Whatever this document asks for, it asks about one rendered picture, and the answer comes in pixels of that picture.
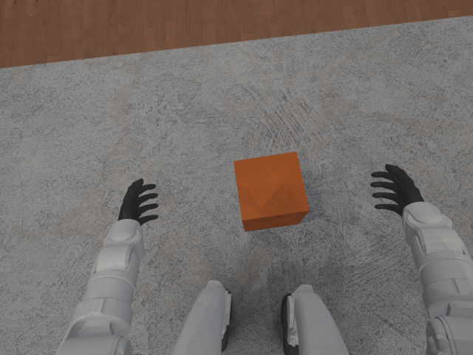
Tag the right robot thigh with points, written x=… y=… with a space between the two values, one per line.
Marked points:
x=317 y=331

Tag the right robot hand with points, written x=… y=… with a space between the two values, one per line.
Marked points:
x=403 y=186

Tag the robot left upper arm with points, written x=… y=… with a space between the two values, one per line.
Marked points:
x=99 y=345

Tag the right robot forearm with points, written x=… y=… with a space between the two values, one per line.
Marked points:
x=441 y=259

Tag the robot right upper arm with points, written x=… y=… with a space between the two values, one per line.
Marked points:
x=448 y=335

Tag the left robot forearm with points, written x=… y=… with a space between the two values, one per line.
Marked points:
x=106 y=306

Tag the carton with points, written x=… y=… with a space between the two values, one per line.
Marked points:
x=271 y=191

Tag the left robot hand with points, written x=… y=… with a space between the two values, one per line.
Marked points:
x=130 y=208

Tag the left robot foot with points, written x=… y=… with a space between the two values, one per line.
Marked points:
x=225 y=338

